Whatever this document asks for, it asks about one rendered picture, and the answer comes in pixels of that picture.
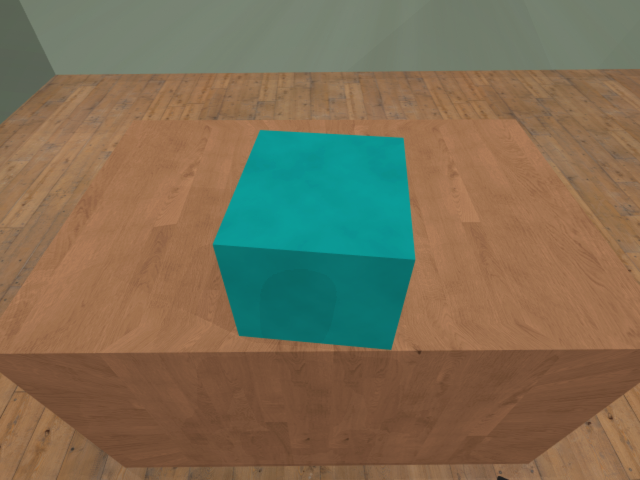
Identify carton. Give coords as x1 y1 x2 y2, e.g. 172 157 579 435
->
213 130 415 350

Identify pedestal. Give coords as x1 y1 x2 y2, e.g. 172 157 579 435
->
0 119 640 468

